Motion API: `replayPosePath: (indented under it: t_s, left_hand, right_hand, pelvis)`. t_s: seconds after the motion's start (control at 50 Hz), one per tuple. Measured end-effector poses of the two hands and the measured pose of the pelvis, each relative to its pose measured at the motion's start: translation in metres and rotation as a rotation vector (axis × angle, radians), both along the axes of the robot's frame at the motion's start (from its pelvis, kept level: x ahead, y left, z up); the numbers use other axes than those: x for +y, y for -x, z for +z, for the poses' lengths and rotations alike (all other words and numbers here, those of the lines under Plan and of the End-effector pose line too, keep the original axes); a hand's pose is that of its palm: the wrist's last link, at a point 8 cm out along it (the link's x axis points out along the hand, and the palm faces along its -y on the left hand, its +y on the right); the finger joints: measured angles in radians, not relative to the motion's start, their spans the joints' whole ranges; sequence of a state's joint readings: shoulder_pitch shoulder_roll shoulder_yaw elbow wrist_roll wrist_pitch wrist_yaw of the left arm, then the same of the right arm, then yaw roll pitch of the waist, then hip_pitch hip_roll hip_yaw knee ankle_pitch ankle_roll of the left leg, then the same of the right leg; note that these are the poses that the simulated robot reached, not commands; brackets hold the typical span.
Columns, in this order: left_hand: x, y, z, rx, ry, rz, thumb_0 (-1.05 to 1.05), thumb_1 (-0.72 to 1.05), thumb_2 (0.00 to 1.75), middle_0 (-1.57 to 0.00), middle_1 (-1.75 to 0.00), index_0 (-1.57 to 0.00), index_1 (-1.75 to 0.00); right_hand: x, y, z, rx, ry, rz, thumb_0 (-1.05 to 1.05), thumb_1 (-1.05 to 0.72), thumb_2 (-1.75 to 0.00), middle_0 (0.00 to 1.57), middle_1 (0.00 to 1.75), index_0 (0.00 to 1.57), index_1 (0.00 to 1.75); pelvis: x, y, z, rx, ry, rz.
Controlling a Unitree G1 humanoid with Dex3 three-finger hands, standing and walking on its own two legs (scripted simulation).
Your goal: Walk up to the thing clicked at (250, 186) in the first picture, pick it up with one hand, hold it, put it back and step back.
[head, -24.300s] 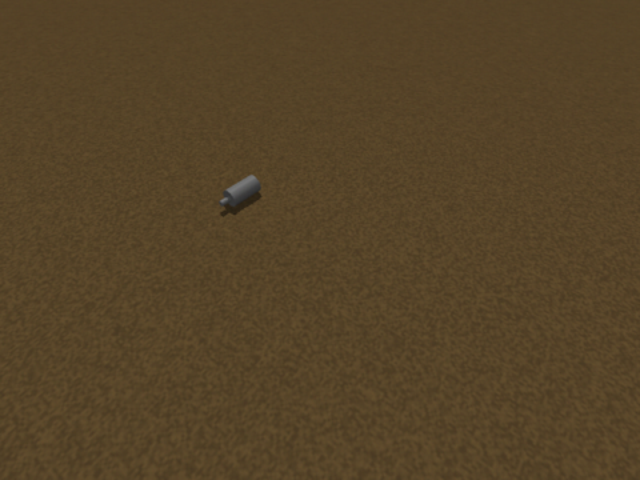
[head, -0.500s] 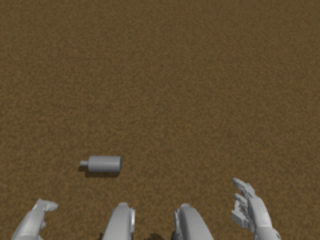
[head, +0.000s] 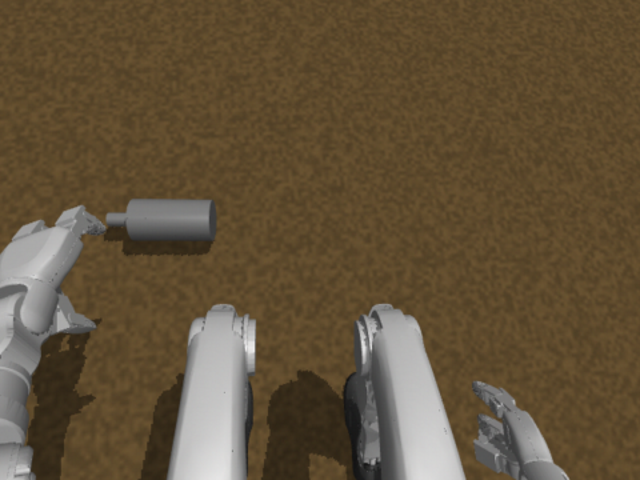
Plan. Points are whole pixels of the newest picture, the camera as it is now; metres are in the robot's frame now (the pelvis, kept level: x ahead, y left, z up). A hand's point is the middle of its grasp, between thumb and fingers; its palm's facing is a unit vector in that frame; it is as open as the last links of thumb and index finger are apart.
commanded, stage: rise first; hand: left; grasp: from above
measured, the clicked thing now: (161, 219) +0.53 +0.30 -0.39
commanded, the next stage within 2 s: none
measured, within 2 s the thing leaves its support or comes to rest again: neither
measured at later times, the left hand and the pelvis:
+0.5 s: hand (105, 248) +0.42 +0.33 -0.22, palm faces -0.48 -0.07 -0.88, open 14.2 cm; pelvis -0.01 +0.02 -0.07, yaw -3 degrees
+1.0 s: hand (121, 236) +0.45 +0.32 -0.25, palm faces -0.45 -0.03 -0.89, open 14.1 cm; pelvis +0.00 +0.01 -0.09, yaw -5 degrees
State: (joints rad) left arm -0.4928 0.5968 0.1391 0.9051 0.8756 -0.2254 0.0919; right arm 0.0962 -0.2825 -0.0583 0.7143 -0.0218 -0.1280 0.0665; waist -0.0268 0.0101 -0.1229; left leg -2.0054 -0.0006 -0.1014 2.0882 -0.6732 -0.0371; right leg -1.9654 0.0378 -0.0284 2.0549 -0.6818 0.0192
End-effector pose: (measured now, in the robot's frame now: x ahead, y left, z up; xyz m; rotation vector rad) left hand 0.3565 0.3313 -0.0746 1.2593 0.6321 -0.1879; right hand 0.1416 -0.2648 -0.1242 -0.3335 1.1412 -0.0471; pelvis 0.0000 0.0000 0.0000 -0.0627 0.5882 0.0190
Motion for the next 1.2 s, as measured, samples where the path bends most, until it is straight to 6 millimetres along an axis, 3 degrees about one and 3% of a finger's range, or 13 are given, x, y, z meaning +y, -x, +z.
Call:
replayPosePath:
  t_s: [0.16, 0.3, 0.54, 0.78, 1.2]
  left_hand:
    - [-0.004, -0.029, -0.034, -0.038, -0.05, -0.124, 0.0, -0.53, 1.01, -0.11, -1.01, -0.11, -1.01]
    - [-0.005, -0.048, -0.057, -0.05, -0.098, -0.194, 0.0, -0.53, 1.04, -0.08, -0.98, -0.08, -1.0]
    - [-0.004, -0.073, -0.09, -0.045, -0.156, -0.274, 0.0, -0.53, 1.03, -0.08, -0.95, -0.07, -0.96]
    - [-0.008, -0.089, -0.108, -0.061, -0.176, -0.314, 0.0, -0.51, 1.0, -0.09, -0.95, -0.09, -0.95]
    - [-0.012, -0.109, -0.132, -0.074, -0.184, -0.287, 0.0, -0.51, 0.99, -0.08, -1.0, -0.09, -1.0]
  right_hand:
    - [-0.004, 0.054, -0.023, 0.114, 0.044, -0.06, 0.0, -0.91, -0.9, 0.2, 0.3, 0.2, 0.3]
    - [-0.004, 0.077, -0.027, 0.189, 0.078, -0.09, 0.0, -0.89, -0.89, 0.2, 0.3, 0.2, 0.3]
    - [0.0, 0.074, -0.041, 0.242, 0.097, -0.064, 0.0, -0.9, -0.89, 0.2, 0.3, 0.2, 0.3]
    - [0.002, 0.067, -0.057, 0.267, 0.087, -0.035, 0.0, -0.91, -0.89, 0.2, 0.3, 0.2, 0.3]
    - [0.002, 0.092, -0.06, 0.341, 0.108, -0.055, 0.0, -0.91, -0.9, 0.2, 0.3, 0.2, 0.3]
  pelvis:
    - [0.006, 0.011, -0.034, -0.019, 0.028, -0.008]
    - [0.011, 0.01, -0.049, -0.012, 0.048, -0.008]
    - [0.016, 0.004, -0.069, 0.006, 0.068, -0.006]
    - [0.013, -0.001, -0.083, 0.008, 0.069, -0.018]
    - [0.014, -0.005, -0.095, 0.018, 0.082, -0.034]
